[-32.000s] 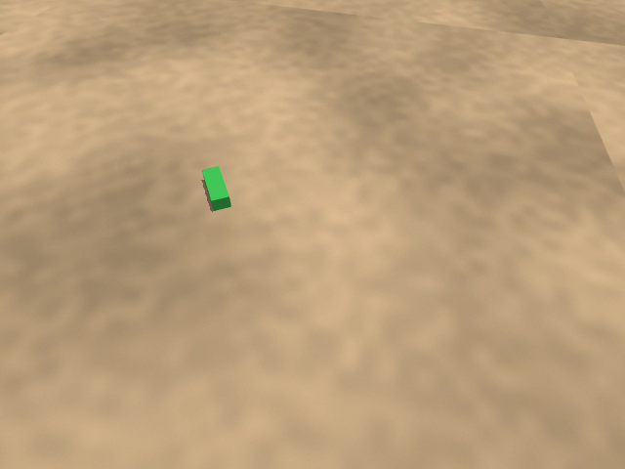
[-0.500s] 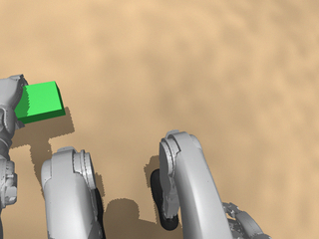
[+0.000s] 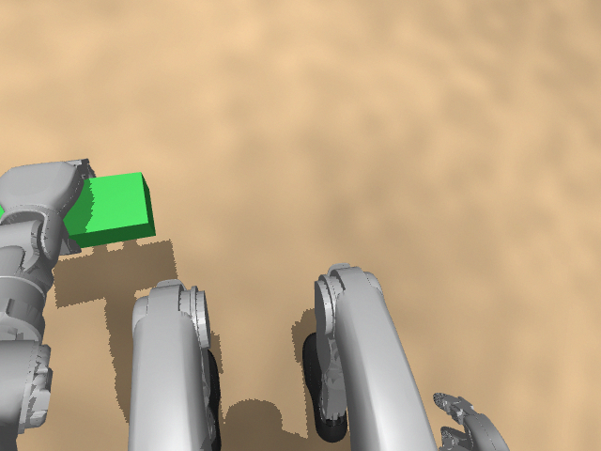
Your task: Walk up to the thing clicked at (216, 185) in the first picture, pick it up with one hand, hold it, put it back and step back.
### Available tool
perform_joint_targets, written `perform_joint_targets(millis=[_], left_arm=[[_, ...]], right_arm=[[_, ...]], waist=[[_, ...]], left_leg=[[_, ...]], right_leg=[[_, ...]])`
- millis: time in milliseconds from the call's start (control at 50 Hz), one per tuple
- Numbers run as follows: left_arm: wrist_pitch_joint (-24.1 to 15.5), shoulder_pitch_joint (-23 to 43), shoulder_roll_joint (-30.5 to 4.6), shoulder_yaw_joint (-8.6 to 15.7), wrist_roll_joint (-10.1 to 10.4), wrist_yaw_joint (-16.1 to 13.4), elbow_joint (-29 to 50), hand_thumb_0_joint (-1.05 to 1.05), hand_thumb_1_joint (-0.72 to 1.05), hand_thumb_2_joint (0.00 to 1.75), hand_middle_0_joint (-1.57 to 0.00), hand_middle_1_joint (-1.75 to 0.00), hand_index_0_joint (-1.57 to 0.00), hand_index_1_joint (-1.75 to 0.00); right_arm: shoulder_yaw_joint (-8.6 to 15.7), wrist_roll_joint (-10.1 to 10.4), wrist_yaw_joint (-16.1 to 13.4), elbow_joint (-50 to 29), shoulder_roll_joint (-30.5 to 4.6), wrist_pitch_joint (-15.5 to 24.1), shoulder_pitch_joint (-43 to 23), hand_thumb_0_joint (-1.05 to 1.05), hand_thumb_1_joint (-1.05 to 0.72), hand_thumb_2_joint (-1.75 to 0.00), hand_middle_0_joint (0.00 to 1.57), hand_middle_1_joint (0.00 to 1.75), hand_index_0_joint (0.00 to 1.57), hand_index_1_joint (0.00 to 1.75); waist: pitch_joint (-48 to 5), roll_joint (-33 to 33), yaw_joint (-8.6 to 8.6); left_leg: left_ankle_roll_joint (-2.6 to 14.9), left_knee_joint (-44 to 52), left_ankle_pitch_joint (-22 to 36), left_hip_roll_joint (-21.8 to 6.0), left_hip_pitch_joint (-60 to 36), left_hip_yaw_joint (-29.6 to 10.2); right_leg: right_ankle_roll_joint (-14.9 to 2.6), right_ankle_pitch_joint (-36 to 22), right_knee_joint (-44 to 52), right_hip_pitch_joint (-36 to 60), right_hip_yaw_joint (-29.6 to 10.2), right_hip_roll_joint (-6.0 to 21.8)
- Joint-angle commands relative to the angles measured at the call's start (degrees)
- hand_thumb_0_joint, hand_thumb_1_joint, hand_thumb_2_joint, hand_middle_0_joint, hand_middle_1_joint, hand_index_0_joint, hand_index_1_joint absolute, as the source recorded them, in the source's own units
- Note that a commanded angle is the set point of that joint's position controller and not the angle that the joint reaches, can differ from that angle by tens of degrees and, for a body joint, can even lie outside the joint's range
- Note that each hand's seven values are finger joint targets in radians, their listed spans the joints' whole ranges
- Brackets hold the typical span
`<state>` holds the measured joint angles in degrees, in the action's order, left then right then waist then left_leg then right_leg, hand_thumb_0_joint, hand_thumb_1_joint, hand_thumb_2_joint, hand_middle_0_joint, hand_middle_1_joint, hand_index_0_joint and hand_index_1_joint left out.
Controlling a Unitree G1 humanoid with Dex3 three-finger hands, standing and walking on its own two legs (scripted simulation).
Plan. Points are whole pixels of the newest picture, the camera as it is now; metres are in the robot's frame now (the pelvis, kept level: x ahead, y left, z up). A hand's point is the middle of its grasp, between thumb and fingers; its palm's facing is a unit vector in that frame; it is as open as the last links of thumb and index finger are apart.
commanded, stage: lift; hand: left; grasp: from above
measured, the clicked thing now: (66, 216) +0.43 +0.30 -0.16
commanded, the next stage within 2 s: hold in 1.28 s
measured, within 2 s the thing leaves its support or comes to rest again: neither
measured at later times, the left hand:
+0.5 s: hand out of the picture +0.36 +0.28 +0.05, palm faces -0.41 -0.13 -0.90, open 11.1 cm
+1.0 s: hand out of the picture +0.35 +0.26 +0.21, palm faces -0.45 -0.12 -0.89, open 11.1 cm
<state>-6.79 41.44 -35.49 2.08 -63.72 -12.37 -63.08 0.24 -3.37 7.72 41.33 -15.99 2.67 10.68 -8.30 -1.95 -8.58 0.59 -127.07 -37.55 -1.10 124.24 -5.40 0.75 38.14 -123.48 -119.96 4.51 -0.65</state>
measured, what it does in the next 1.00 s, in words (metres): rises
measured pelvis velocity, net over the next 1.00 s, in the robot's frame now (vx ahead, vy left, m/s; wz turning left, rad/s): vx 0.04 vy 0.01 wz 0.07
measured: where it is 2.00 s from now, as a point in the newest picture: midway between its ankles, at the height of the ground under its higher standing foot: (266, 415)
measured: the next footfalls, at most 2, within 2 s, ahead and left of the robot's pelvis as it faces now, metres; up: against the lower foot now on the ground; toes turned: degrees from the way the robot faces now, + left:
none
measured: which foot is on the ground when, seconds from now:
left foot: down 0.00-1.00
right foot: down 0.00-1.00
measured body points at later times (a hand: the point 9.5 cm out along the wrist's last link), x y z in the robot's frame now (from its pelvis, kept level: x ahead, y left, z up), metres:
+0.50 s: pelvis +0.01 +0.00 +0.15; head +0.15 +0.03 +0.58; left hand +0.38 +0.28 +0.10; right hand +0.15 -0.26 +0.03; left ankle +0.09 +0.12 -0.35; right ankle +0.10 -0.12 -0.35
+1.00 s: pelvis +0.04 +0.01 +0.30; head +0.11 +0.02 +0.75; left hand +0.37 +0.26 +0.26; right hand +0.15 -0.25 +0.18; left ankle +0.09 +0.12 -0.35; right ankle +0.10 -0.12 -0.35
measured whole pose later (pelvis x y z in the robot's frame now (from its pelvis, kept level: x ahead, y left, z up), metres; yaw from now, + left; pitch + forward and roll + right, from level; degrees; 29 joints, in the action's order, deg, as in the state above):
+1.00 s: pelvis +0.04 +0.01 +0.30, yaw +4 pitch +15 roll -2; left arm 2.2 19.4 -22.4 -9.8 -57.1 -9.5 -49.1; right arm 1.3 2.0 -3.4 42.7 -13.9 2.0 15.0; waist -7.4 -1.8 -4.2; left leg 0.7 -64.2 -26.0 -1.6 53.1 -0.3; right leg 0.9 25.5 -61.6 -51.1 0.4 -0.8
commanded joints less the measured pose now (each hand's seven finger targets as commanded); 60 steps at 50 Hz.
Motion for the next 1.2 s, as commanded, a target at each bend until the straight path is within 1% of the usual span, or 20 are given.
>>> perform_joint_targets(millis=[0,60,100,160,240,280,320,340,380,400,420,500,560,680,780,800,820,1000,1100,1180], left_arm=[[0.37,15.45,-14.15,2.02,1.86,-0.48,15.33,0.0,0.46,0.99,-0.86,-0.87,-0.86,-0.88],[0.76,13.72,-13.99,1.96,2.7,0.13,19.04,0.0,0.45,0.98,-0.85,-0.88,-0.85,-0.88],[1.19,12.3,-12.59,0.98,3.06,0.46,21.28,0.0,0.46,0.97,-0.85,-0.88,-0.86,-0.88],[2.11,10.83,-13.11,1.33,3.95,0.71,24.99,0.0,0.47,0.99,-0.85,-0.9,-0.86,-0.9],[3.8,8.62,-11.44,0.96,4.72,1.09,27.96,0.0,0.46,0.99,-0.84,-0.91,-0.85,-0.91],[4.69,6.77,-9.68,0.11,5.18,1.35,29.57,0.0,0.46,1.0,-0.84,-0.92,-0.85,-0.92],[5.86,3.4,-8.29,-0.84,5.58,1.58,29.0,0.0,0.48,0.99,-0.85,-0.93,-0.86,-0.92],[6.32,1.96,-9.4,0.49,5.58,1.69,29.79,0.0,0.46,1.01,-0.84,-0.93,-0.84,-0.92],[6.89,1.45,-8.33,-0.84,6.27,2.24,31.37,0.0,0.47,0.99,-0.85,-0.92,-0.86,-0.91],[7.34,-0.29,-6.45,-2.06,6.34,2.38,30.86,0.0,0.47,0.98,-0.85,-0.92,-0.86,-0.91],[7.59,-0.18,-7.86,-0.84,6.7,2.45,31.7,0.0,0.47,0.98,-0.84,-0.92,-0.85,-0.91],[8.54,-1.75,-5.53,-2.37,7.22,2.58,33.61,0.0,0.47,0.96,-0.85,-0.9,-0.85,-0.9],[8.95,-1.55,-4.25,-3.96,6.38,2.29,31.42,0.0,0.44,0.96,-0.83,-0.9,-0.83,-0.9],[9.2,-3.04,-1.21,-6.27,6.65,2.15,26.22,0.0,0.42,0.97,-0.8,-0.92,-0.81,-0.92],[9.13,-5.68,0.83,-7.25,6.9,1.69,23.69,0.0,0.43,0.97,-0.83,-0.9,-0.83,-0.9],[8.93,-3.11,1.36,-7.93,6.97,1.49,25.47,0.0,0.44,0.98,-0.82,-0.92,-0.82,-0.92],[9.13,-4.16,1.27,-7.63,6.48,1.31,23.06,0.0,0.43,0.98,-0.82,-0.92,-0.82,-0.92],[9.31,-3.98,1.29,-7.56,5.99,-0.38,24.57,0.0,0.45,1.03,-0.85,-0.91,-0.84,-0.92],[9.88,-5.15,2.16,-7.59,6.45,-0.25,23.35,0.0,0.44,1.04,-0.84,-0.93,-0.83,-0.94],[9.84,-5.5,3.4,-8.83,7.05,0.37,23.59,0.0,0.44,1.04,-0.84,-0.93,-0.84,-0.94]], right_arm=[[5.0,1.22,-1.69,-4.02,-12.29,-0.11,8.58,0.0,-0.91,-0.9,0.2,0.3,0.2,0.3],[5.3,1.82,-2.66,-4.96,-12.02,-0.48,7.72,0.0,-0.9,-0.9,0.2,0.3,0.2,0.3],[5.44,2.18,-3.17,-5.27,-11.68,-0.59,7.53,0.0,-0.91,-0.9,0.2,0.3,0.2,0.3],[5.58,2.8,-4.08,-5.88,-11.18,-0.85,7.18,0.0,-0.91,-0.9,0.2,0.3,0.2,0.3],[5.98,3.54,-5.39,-6.13,-10.94,-1.08,6.01,0.0,-0.91,-0.9,0.2,0.3,0.2,0.3],[5.92,3.74,-5.91,-6.23,-10.35,-1.16,5.84,0.0,-0.9,-0.9,0.2,0.3,0.2,0.3],[5.52,4.02,-6.54,-6.54,-9.47,-1.33,5.3,0.0,-0.91,-0.9,0.2,0.3,0.2,0.3],[5.63,4.3,-6.85,-6.52,-9.69,-1.45,5.29,0.0,-0.91,-0.9,0.2,0.3,0.2,0.3],[5.41,4.36,-7.47,-6.99,-9.04,-1.61,4.28,0.0,-0.9,-0.9,0.2,0.3,0.2,0.3],[5.15,4.59,-7.84,-6.92,-8.4,-1.65,4.14,0.0,-0.91,-0.9,0.2,0.3,0.2,0.3],[5.1,4.89,-8.15,-7.05,-8.59,-1.67,3.87,0.0,-0.9,-0.9,0.2,0.3,0.2,0.3],[4.55,5.38,-9.49,-6.92,-7.85,-1.67,3.19,0.0,-0.9,-0.9,0.2,0.3,0.2,0.3],[4.12,5.64,-10.57,-5.82,-7.24,-1.45,3.4,0.0,-0.9,-0.9,0.2,0.3,0.2,0.3],[3.82,5.83,-11.65,-4.58,-6.72,-0.12,3.47,0.0,-0.9,-0.9,0.2,0.3,0.2,0.3],[3.88,5.81,-11.77,-4.6,-6.54,0.66,4.15,0.0,-0.9,-0.9,0.2,0.3,0.2,0.3],[3.86,5.69,-11.81,-4.48,-6.51,0.83,4.19,0.0,-0.9,-0.9,0.2,0.3,0.2,0.3],[3.85,5.52,-11.8,-3.98,-6.64,0.85,4.7,0.0,-0.9,-0.9,0.2,0.3,0.2,0.3],[4.05,5.32,-11.27,-4.1,-6.66,0.63,5.55,0.0,-0.9,-0.9,0.2,0.3,0.2,0.3],[4.36,5.25,-10.94,-4.29,-6.66,0.31,6.07,0.0,-0.9,-0.9,0.2,0.3,0.2,0.3],[4.59,5.47,-10.8,-4.37,-6.76,-0.02,6.18,0.0,-0.9,-0.9,0.2,0.3,0.2,0.3]], waist=[[-36.51,-11.2,0.83],[-37.16,-11.25,1.66],[-37.77,-11.1,1.87],[-38.97,-10.24,2.2],[-38.11,-11.04,2.56],[-38.74,-10.62,2.5],[-36.36,-8.22,2.58],[-36.6,-7.8,3.27],[-35.7,-6.87,3.3],[-33.51,-5.82,2.61],[-33.1,-5.56,2.94],[-30.35,-6.28,3.18],[-25.61,-5.45,2.82],[-19.71,-4.21,3.35],[-17.66,-2.51,4.14],[-17.78,-3.65,3.87],[-16.79,-3.33,3.73],[-16.0,-2.38,4.9],[-15.14,-1.45,4.9],[-14.11,-0.8,4.76]], left_leg=[[1.32,20.07,3.92,1.16,-31.81,1.76],[1.21,23.29,2.13,1.05,-34.69,1.29],[1.05,25.1,3.01,1.04,-37.04,1.45],[1.11,27.21,4.66,1.22,-40.13,2.07],[0.72,32.9,4.23,0.82,-46.46,0.69],[0.67,34.64,6.95,0.86,-49.61,1.28],[0.86,36.76,6.75,0.96,-50.42,2.15],[0.97,37.94,7.57,1.18,-51.4,2.44],[1.09,40.62,6.73,1.08,-53.69,2.93],[1.23,41.49,6.83,1.18,-53.91,3.42],[1.19,43.39,6.0,1.22,-54.89,3.0],[0.75,50.42,5.8,0.79,-61.72,2.28],[0.44,54.65,6.18,0.65,-65.9,2.06],[0.16,62.87,6.93,0.7,-72.07,2.16],[0.1,68.43,10.96,0.78,-78.19,2.94],[0.06,69.56,10.93,0.69,-79.38,2.95],[-0.11,70.41,12.23,0.57,-80.4,2.77],[-0.35,77.69,21.08,0.97,-90.77,4.22],[-0.41,81.21,24.26,1.19,-94.66,4.6],[-0.48,83.83,26.77,1.1,-98.34,4.83]], right_leg=[[-3.18,-7.74,17.46,19.69,1.6,-1.91],[-3.08,-6.32,19.63,21.36,1.32,-2.0],[-3.04,-7.04,21.5,23.83,1.07,-2.0],[-2.89,-7.83,24.74,27.77,0.42,-1.92],[-2.65,-8.35,27.98,30.68,0.37,-1.69],[-2.55,-10.37,30.69,33.92,-0.01,-1.47],[-2.41,-9.79,34.28,37.59,-0.41,-1.79],[-2.34,-10.28,35.71,39.52,-0.82,-1.57],[-2.18,-9.58,39.14,43.27,-1.34,-1.74],[-2.1,-9.42,41.19,44.35,-1.62,-1.82],[-2.05,-8.59,42.3,46.12,-1.81,-1.7],[-2.05,-8.92,47.03,51.33,-2.09,-1.87],[-2.18,-8.92,51.27,53.9,-2.43,-2.11],[-2.25,-9.01,59.61,61.33,-3.6,-2.3],[-2.21,-12.41,65.77,68.5,-3.76,-2.34],[-2.24,-12.75,66.58,69.03,-3.76,-2.43],[-2.17,-13.91,67.18,69.63,-3.57,-2.39],[-2.06,-21.55,75.41,80.0,-4.04,-2.05],[-1.82,-24.52,79.17,84.84,-4.29,-1.8],[-1.73,-26.64,81.9,87.11,-4.32,-1.77]])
